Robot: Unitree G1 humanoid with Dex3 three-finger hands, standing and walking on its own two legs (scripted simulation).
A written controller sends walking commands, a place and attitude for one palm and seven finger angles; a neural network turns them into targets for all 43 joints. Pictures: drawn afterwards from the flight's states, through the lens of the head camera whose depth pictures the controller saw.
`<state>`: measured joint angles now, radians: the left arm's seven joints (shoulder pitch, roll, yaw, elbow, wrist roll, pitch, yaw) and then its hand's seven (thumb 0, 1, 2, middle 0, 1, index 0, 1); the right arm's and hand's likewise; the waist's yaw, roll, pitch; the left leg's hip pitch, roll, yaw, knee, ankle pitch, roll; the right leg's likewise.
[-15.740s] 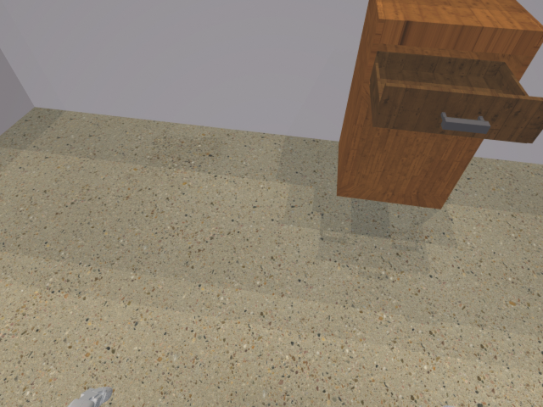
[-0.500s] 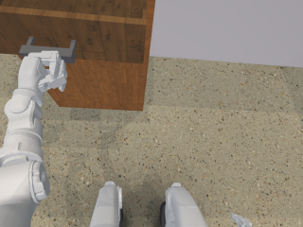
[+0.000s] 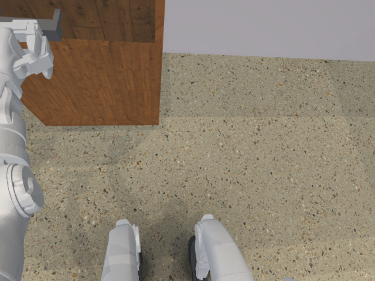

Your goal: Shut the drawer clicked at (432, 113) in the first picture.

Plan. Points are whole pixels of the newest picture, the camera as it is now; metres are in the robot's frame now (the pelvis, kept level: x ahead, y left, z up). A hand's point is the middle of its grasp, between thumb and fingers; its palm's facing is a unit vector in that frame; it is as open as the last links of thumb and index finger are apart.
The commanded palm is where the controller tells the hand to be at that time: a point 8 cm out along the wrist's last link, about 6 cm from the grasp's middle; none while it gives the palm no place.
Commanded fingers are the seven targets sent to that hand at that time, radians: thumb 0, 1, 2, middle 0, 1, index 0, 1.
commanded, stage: push the drawer shut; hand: left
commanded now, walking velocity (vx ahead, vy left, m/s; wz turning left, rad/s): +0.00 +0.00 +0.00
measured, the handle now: (25, 20) +0.61 +0.27 +0.07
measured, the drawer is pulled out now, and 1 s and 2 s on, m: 0.08 0.00 0.00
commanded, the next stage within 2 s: pull the fist back off the drawer in 0.88 s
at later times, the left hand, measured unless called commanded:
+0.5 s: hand (49, 31) +0.59 +0.22 +0.07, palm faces -0.03 -1.00 -0.05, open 3.4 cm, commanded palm +0.61 +0.23 +0.07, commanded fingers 0.00 0.90 0.90 -1.40 -1.60 -1.40 -1.60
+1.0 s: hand (47, 18) +0.62 +0.23 +0.07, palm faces -0.04 -1.00 -0.07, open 3.3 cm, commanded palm +0.67 +0.22 +0.07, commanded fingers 0.00 0.90 0.90 -1.40 -1.60 -1.40 -1.60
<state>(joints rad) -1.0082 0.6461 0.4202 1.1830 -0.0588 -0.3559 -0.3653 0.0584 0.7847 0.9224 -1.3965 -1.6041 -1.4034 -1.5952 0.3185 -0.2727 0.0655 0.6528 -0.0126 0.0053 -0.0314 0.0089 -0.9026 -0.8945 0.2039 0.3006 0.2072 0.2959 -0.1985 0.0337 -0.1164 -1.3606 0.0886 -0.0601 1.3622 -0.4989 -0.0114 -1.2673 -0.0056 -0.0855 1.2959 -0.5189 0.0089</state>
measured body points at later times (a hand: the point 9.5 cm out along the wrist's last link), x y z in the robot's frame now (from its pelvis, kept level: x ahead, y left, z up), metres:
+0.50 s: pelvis +0.00 +0.01 -0.01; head +0.21 +0.05 +0.38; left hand +0.59 +0.28 +0.07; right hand -0.02 -0.25 -0.11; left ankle +0.06 +0.13 -0.60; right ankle +0.04 -0.13 -0.60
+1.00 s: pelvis +0.00 +0.01 -0.02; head +0.23 +0.06 +0.36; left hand +0.62 +0.29 +0.08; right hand -0.05 -0.24 -0.10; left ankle +0.06 +0.13 -0.60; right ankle +0.04 -0.13 -0.60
